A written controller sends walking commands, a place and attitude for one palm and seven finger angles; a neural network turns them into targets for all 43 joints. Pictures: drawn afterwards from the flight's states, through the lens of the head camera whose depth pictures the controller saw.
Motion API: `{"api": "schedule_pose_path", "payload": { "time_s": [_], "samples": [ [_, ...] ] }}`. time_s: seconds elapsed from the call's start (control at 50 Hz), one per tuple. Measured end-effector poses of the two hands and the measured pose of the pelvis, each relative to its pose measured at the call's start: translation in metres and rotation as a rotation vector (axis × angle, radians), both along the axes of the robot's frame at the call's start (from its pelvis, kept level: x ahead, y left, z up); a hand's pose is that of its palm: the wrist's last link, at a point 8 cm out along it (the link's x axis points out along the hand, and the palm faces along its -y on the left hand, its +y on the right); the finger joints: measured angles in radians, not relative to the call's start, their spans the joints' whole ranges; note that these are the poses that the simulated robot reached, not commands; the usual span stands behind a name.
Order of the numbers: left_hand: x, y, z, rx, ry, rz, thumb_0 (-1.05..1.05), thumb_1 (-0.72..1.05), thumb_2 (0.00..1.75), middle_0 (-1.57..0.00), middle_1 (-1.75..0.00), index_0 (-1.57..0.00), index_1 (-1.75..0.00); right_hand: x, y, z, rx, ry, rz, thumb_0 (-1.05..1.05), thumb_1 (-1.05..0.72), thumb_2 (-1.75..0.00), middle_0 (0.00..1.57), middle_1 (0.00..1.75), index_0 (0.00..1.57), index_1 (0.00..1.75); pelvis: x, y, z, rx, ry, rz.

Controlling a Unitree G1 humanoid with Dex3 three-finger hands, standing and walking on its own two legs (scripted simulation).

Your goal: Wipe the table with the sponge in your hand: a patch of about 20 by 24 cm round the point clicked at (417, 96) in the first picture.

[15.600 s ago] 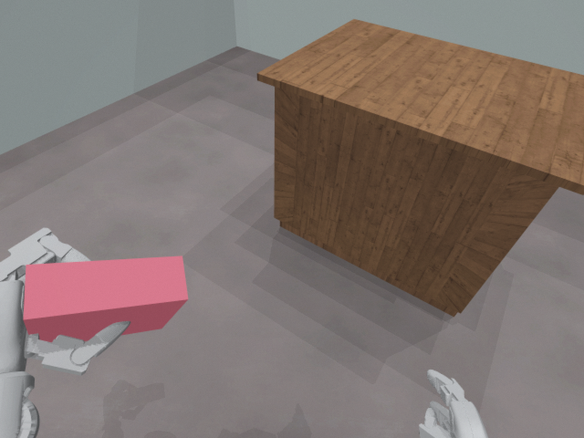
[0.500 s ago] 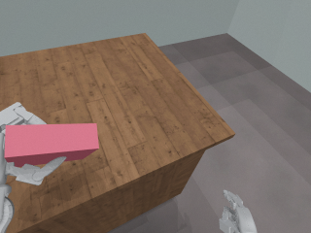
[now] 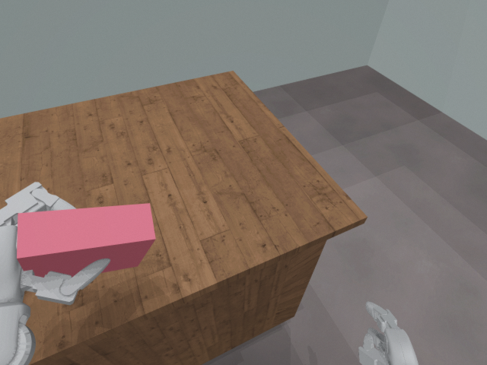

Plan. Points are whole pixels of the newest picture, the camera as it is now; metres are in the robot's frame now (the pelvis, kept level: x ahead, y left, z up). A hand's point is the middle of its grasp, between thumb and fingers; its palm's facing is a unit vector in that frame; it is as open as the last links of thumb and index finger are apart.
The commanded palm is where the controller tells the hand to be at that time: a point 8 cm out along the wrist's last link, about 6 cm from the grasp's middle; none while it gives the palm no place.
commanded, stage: come to a stop and stand still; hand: left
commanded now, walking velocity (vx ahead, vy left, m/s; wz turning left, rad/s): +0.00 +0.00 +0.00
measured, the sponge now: (109, 242) +0.24 +0.20 +0.14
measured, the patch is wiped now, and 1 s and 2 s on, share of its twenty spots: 0.00 0.00 0.00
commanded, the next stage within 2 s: look again from close up in 0.78 s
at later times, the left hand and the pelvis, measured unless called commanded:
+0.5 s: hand (17, 228) +0.24 +0.31 +0.15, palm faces +0.34 -0.84 -0.42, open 9.0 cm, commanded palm +0.17 +0.34 +0.17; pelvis +0.01 +0.06 +0.00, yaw -2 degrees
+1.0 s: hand (17, 226) +0.24 +0.31 +0.16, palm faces +0.35 -0.86 -0.38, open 9.0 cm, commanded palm +0.18 +0.34 +0.17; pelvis +0.01 +0.06 +0.00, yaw -1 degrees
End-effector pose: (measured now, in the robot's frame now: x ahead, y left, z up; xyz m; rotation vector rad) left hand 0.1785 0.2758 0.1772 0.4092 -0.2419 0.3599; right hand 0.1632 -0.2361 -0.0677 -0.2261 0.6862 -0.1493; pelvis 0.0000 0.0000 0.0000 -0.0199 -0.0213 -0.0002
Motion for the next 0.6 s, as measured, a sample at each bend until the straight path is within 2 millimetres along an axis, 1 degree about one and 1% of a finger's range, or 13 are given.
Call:
{"api": "schedule_pose_path", "payload": {
  "time_s": [0.06,0.08,0.1,0.14,0.18,0.22,0.32,0.36,0.42,0.48,0.52,0.56,0.6],
  "samples": [
    [0.002,0.005,0.003,0.032,0.013,-0.009,0.0,-0.4,1.04,-0.85,-1.36,-0.85,-1.36,-0.003,0.001,0.0,0.006,0.001,-0.016,0.01,-0.9,-0.9,0.2,0.3,0.2,0.3,0.0,0.003,0.001,0.0,0.007,-0.004],
    [0.005,0.01,0.009,0.097,0.016,-0.016,0.0,-0.4,1.04,-0.85,-1.36,-0.85,-1.36,-0.004,0.003,0.0,-0.003,0.005,-0.007,0.01,-0.9,-0.9,0.2,0.3,0.2,0.3,-0.001,0.004,0.0,-0.003,0.009,-0.005],
    [0.011,0.02,0.017,0.159,-0.011,-0.019,0.0,-0.4,1.04,-0.85,-1.36,-0.85,-1.36,-0.006,0.005,-0.002,-0.012,0.019,0.009,0.01,-0.9,-0.9,0.2,0.3,0.2,0.3,-0.004,0.004,0.0,-0.002,0.013,-0.005],
    [0.019,0.043,0.029,0.197,-0.07,0.019,0.0,-0.4,1.04,-0.85,-1.36,-0.85,-1.36,-0.011,0.009,-0.006,-0.007,0.05,0.027,0.01,-0.9,-0.9,0.2,0.3,0.2,0.3,-0.007,0.006,-0.001,-0.001,0.018,-0.019],
    [0.024,0.058,0.03,0.174,-0.094,0.052,0.0,-0.4,1.04,-0.85,-1.36,-0.85,-1.36,-0.015,0.013,-0.007,0.003,0.057,0.029,0.01,-0.9,-0.9,0.2,0.3,0.2,0.3,-0.009,0.012,-0.001,0.002,0.019,-0.034],
    [0.025,0.059,0.022,0.131,-0.079,0.039,0.0,-0.4,1.04,-0.85,-1.37,-0.85,-1.36,-0.02,0.018,-0.007,0.018,0.049,0.018,0.01,-0.9,-0.9,0.2,0.3,0.2,0.3,-0.009,0.022,0.0,0.007,0.017,-0.049],
    [0.019,0.033,-0.016,0.037,0.054,-0.123,0.0,-0.4,1.04,-0.85,-1.37,-0.85,-1.36,-0.027,0.037,-0.005,0.025,0.037,-0.014,0.01,-0.9,-0.9,0.2,0.3,0.2,0.3,-0.003,0.044,0.0,0.007,0.016,-0.062],
    [0.018,0.034,-0.026,0.03,0.089,-0.16,0.0,-0.4,1.04,-0.85,-1.37,-0.85,-1.36,-0.028,0.047,-0.004,0.015,0.048,-0.016,0.01,-0.9,-0.9,0.2,0.3,0.2,0.3,-0.001,0.05,0.001,0.007,0.018,-0.058],
    [0.021,0.051,-0.028,0.055,0.076,-0.148,0.0,-0.4,1.04,-0.85,-1.37,-0.85,-1.36,-0.024,0.062,0.0,0.002,0.057,0.002,0.01,-0.9,-0.9,0.2,0.3,0.2,0.3,0.002,0.055,0.0,0.008,0.018,-0.048],
    [0.027,0.074,-0.015,0.094,0.005,-0.089,0.0,-0.4,1.04,-0.85,-1.37,-0.85,-1.36,-0.014,0.075,0.001,-0.004,0.053,0.041,0.01,-0.9,-0.9,0.2,0.3,0.2,0.3,0.004,0.059,-0.001,0.005,0.02,-0.035],
    [0.029,0.084,-0.003,0.11,-0.055,-0.056,0.0,-0.4,1.04,-0.85,-1.37,-0.85,-1.36,-0.004,0.084,0.002,-0.001,0.041,0.067,0.01,-0.9,-0.9,0.2,0.3,0.2,0.3,0.006,0.063,-0.001,0.001,0.022,-0.032],
    [0.031,0.088,0.005,0.108,-0.104,-0.043,0.0,-0.4,1.04,-0.85,-1.37,-0.85,-1.36,0.005,0.091,0.003,0.004,0.026,0.088,0.01,-0.9,-0.9,0.2,0.3,0.2,0.3,0.01,0.066,-0.001,-0.003,0.026,-0.032],
    [0.032,0.086,0.009,0.099,-0.129,-0.053,0.0,-0.4,1.04,-0.85,-1.37,-0.85,-1.36,0.015,0.096,0.006,0.011,0.007,0.102,0.01,-0.9,-0.9,0.2,0.3,0.2,0.3,0.013,0.07,-0.001,-0.005,0.029,-0.033]
  ]
}}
